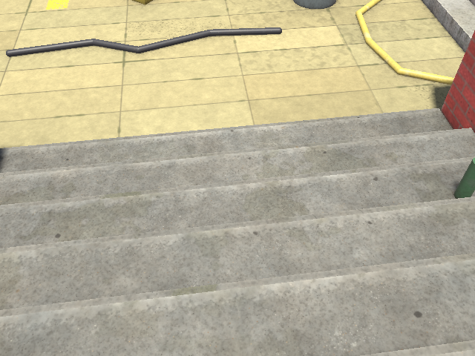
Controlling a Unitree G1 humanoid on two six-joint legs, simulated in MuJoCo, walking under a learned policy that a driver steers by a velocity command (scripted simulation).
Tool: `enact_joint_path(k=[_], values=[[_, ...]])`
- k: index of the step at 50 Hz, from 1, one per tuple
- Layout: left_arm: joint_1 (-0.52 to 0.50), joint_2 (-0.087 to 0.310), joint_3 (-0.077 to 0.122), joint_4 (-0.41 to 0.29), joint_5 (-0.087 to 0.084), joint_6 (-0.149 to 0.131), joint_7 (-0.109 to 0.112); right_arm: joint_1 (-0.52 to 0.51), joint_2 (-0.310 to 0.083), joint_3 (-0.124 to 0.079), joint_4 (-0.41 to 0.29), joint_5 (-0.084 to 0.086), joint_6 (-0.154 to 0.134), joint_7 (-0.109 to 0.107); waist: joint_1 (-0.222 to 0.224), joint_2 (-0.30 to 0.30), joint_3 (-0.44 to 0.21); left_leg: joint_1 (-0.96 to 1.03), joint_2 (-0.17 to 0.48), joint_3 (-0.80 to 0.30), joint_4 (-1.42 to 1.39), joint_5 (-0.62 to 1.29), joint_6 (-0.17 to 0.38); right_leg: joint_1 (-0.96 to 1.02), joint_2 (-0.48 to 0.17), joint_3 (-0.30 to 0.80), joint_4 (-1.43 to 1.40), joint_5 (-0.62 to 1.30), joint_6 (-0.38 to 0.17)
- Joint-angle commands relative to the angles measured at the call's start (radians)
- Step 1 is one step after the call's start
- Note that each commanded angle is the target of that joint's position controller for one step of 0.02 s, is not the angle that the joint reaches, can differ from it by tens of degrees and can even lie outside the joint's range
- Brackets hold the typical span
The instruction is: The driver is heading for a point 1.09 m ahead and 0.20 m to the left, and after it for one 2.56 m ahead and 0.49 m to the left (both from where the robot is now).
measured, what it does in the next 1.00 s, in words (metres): goes down: left foot, then right foot 0.13 m lower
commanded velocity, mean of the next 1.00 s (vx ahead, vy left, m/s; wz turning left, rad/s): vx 0.50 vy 0.00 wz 0.00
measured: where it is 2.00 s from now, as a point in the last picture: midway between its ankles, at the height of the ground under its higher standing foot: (233, 226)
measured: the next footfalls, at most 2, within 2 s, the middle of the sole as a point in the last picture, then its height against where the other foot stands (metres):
left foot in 0.24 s outside the picture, level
right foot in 0.94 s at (305, 320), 0.13 m lower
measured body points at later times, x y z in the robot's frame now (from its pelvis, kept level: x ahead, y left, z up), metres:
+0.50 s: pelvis +0.27 +0.07 +0.00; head +0.28 +0.08 +0.45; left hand +0.38 +0.30 -0.14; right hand +0.21 -0.15 -0.15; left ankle +0.28 +0.15 -0.74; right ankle +0.34 -0.10 -0.67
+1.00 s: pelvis +0.56 -0.02 -0.14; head +0.59 -0.04 +0.31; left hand +0.75 +0.19 -0.25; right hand +0.37 -0.19 -0.27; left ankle +0.31 +0.15 -0.68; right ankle +0.65 -0.12 -0.88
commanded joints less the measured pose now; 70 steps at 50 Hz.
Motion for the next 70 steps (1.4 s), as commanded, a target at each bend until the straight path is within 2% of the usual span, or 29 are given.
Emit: enact_joint_path(k=[1,11,13,14,17,20,30,31,32,33,35,36,37,38,39,40,41,42,43,44,45,46,47,48,49,50,52,55,70], values=[[-0.032,0.081,-0.008,-0.062,-0.006,-0.029,-0.026,-0.019,0.008,0.012,-0.049,0.003,0.022,0.014,-0.061,-0.102,0.049,0.170,-0.031,0.057,-0.167,0.171,-0.038,-0.196,-0.250,0.130,-0.148,0.399,-0.194],[0.087,0.144,0.015,0.014,0.001,0.021,-0.016,-0.191,-0.064,-0.042,-0.077,0.039,0.008,-0.003,-0.070,-0.116,0.037,0.263,-0.117,0.096,-0.444,0.043,0.012,0.176,-0.323,0.111,0.022,0.628,-0.102],[0.129,0.107,0.012,-0.003,0.011,0.010,-0.010,0.080,-0.160,-0.076,0.006,0.061,-0.018,-0.013,-0.130,-0.013,-0.198,0.844,-0.051,-0.002,-0.327,0.305,0.157,-0.103,-0.182,0.032,0.354,0.540,0.006],[0.205,0.022,-0.025,-0.033,0.024,-0.003,-0.034,0.375,-0.187,-0.075,0.066,0.057,-0.019,-0.020,-0.211,0.211,-0.413,1.299,0.191,-0.431,-0.496,0.169,0.347,-0.469,-0.025,0.043,0.687,-0.076,0.078],[-0.105,0.112,0.027,-0.098,-0.011,0.000,-0.017,0.276,-0.131,-0.082,0.120,0.019,-0.042,-0.043,-0.184,-0.011,-0.002,0.793,0.180,-0.376,-0.688,-0.105,0.192,-0.654,-0.151,0.204,1.038,-0.223,-0.009],[-0.121,0.009,0.008,-0.128,0.019,0.021,0.002,0.200,0.026,-0.031,0.100,0.033,-0.044,-0.053,-0.085,-0.010,0.016,0.560,0.108,-0.208,-0.764,0.033,0.164,-0.502,-0.217,0.191,0.922,-0.082,-0.023],[-0.305,0.063,0.012,-0.219,0.015,0.065,-0.035,0.467,0.032,0.012,0.220,-0.025,-0.078,-0.008,-0.111,-0.007,0.071,0.556,0.092,-0.111,-0.664,0.159,0.176,-0.688,-0.240,0.195,0.575,0.489,0.042],[-0.415,0.177,0.060,-0.271,-0.078,0.079,-0.006,0.422,-0.113,-0.032,0.154,0.105,-0.064,-0.042,-0.097,0.016,0.071,0.605,0.081,-0.141,-0.715,0.085,0.121,-0.665,-0.198,0.110,0.532,0.431,0.044],[-0.475,0.178,0.060,-0.284,-0.078,0.087,0.003,0.442,-0.111,-0.031,0.161,0.103,-0.057,-0.054,-0.128,0.022,0.092,0.621,0.089,-0.153,-0.708,0.061,0.120,-0.674,-0.209,0.123,0.520,0.426,0.049],[-0.393,0.040,0.006,-0.254,0.026,0.062,-0.012,0.594,0.083,0.031,0.254,-0.039,-0.075,-0.048,-0.152,0.000,0.104,0.751,0.114,-0.140,-0.614,0.091,0.163,-0.828,-0.254,0.222,0.454,0.546,0.043],[-0.464,0.015,-0.003,-0.266,0.034,0.049,-0.023,0.667,0.093,0.035,0.270,-0.018,-0.062,-0.053,-0.207,-0.019,0.098,0.792,0.061,-0.089,-0.540,0.052,0.147,-0.818,-0.234,0.151,0.271,0.658,0.048],[-0.577,0.143,0.052,-0.312,-0.064,0.062,-0.023,0.485,-0.087,-0.023,0.166,0.083,-0.056,-0.072,-0.176,0.006,0.128,0.582,0.055,-0.114,-0.562,-0.113,0.116,-0.609,-0.186,0.079,0.351,0.600,0.050],[-0.575,0.143,0.054,-0.314,-0.071,0.075,-0.028,0.464,-0.094,-0.024,0.150,0.088,-0.048,-0.078,-0.173,-0.003,0.127,0.500,0.055,-0.121,-0.535,-0.190,0.113,-0.525,-0.188,0.100,0.357,0.600,0.048],[-0.514,0.001,-0.005,-0.291,0.034,0.068,-0.029,0.655,0.102,0.045,0.262,-0.025,-0.053,-0.048,-0.207,0.017,0.150,0.575,0.064,-0.105,-0.522,-0.115,0.144,-0.623,-0.232,0.130,0.288,0.606,0.037],[-0.550,0.009,0.000,-0.306,0.044,0.071,-0.028,0.733,0.118,0.045,0.283,-0.018,-0.054,-0.047,-0.238,0.011,0.196,0.674,0.074,-0.129,-0.482,-0.093,0.147,-0.694,-0.232,0.117,0.209,0.568,0.036],[-0.599,0.027,-0.002,-0.320,0.035,0.070,-0.032,0.739,0.086,0.039,0.283,0.002,-0.052,-0.052,-0.264,-0.026,0.192,0.718,0.061,-0.143,-0.439,-0.085,0.139,-0.701,-0.222,0.100,0.127,0.528,0.039],[-0.656,0.138,0.049,-0.339,-0.086,0.069,-0.028,0.478,-0.093,-0.022,0.153,0.049,-0.045,-0.082,-0.238,0.012,0.228,0.555,0.026,-0.120,-0.417,-0.119,0.103,-0.538,-0.178,0.057,0.179,0.511,0.057],[-0.638,0.140,0.048,-0.337,-0.102,0.070,-0.028,0.460,-0.112,-0.029,0.143,0.051,-0.039,-0.094,-0.238,0.005,0.196,0.530,0.027,-0.116,-0.382,-0.116,0.093,-0.455,-0.182,0.079,0.172,0.520,0.057],[-0.578,0.012,-0.017,-0.303,0.042,0.070,-0.036,0.690,0.053,0.035,0.274,-0.007,-0.038,-0.067,-0.242,-0.023,0.148,0.631,0.058,-0.141,-0.361,-0.118,0.092,-0.476,-0.263,0.141,0.075,0.568,0.030],[-0.551,0.041,-0.004,-0.285,0.057,0.073,-0.034,0.695,0.042,0.026,0.274,0.015,-0.034,-0.060,-0.234,-0.018,0.208,0.691,0.052,-0.154,-0.332,-0.084,0.085,-0.496,-0.257,0.123,-0.006,0.537,0.016],[-0.548,0.170,0.054,-0.276,-0.090,0.057,-0.007,0.520,-0.085,-0.024,0.185,0.034,-0.020,-0.091,-0.229,-0.009,0.221,0.628,-0.007,-0.100,-0.208,-0.020,0.079,-0.364,-0.181,0.047,0.011,0.470,0.042],[-0.391,0.129,0.022,-0.195,0.018,0.042,-0.021,0.647,-0.019,0.017,0.255,-0.006,-0.013,-0.047,-0.174,-0.109,0.049,0.604,-0.016,-0.095,-0.134,-0.009,0.034,-0.115,-0.216,0.044,-0.012,0.606,0.019],[-0.171,0.194,0.062,-0.137,0.009,0.030,-0.017,0.595,-0.065,0.005,0.235,-0.018,0.002,-0.005,-0.061,-0.130,-0.008,0.467,-0.061,-0.028,0.034,0.031,-0.001,0.202,-0.186,-0.005,0.054,0.641,0.005],[0.013,0.287,0.090,-0.055,-0.043,0.033,-0.005,0.540,-0.073,-0.028,0.210,0.086,0.008,-0.076,-0.010,-0.107,-0.055,0.275,-0.152,0.053,0.403,-0.296,0.016,0.396,-0.240,0.004,0.262,0.855,0.020],[0.238,0.298,0.073,-0.092,-0.007,0.032,-0.046,0.920,0.167,0.076,0.310,-0.039,-0.001,0.039,-0.008,-0.437,-0.623,0.154,-0.185,-0.047,0.840,-0.750,-0.078,0.990,-0.541,0.345,0.458,1.056,-0.353],[0.296,0.259,0.078,-0.038,0.029,0.044,-0.062,0.638,0.006,0.025,0.193,-0.008,-0.016,0.064,0.125,-0.243,-0.473,-0.157,-0.243,-0.094,1.036,-0.762,-0.064,0.927,-0.550,0.568,0.305,0.519,-0.381],[-0.017,0.208,0.057,-0.092,0.035,0.040,-0.051,0.332,-0.065,0.004,0.096,0.050,-0.053,0.025,0.041,-0.006,0.017,-0.278,-0.076,-0.054,0.856,-0.404,-0.031,0.265,-0.499,0.397,0.061,0.083,-0.229],[-0.151,-0.004,-0.010,-0.145,0.030,0.011,0.002,0.344,0.044,0.023,0.080,-0.014,-0.032,-0.010,-0.123,-0.053,0.071,0.052,0.065,-0.134,0.397,-0.065,0.017,-0.190,-0.424,0.226,-0.043,0.235,-0.167],[0.149,0.048,-0.045,0.021,0.042,-0.028,0.042,-0.054,-0.041,0.015,-0.087,-0.007,0.019,0.043,-0.010,-0.037,0.199,0.008,0.036,-0.029,-0.370,0.492,0.004,0.023,-0.360,-0.071,0.150,0.086,-0.099]])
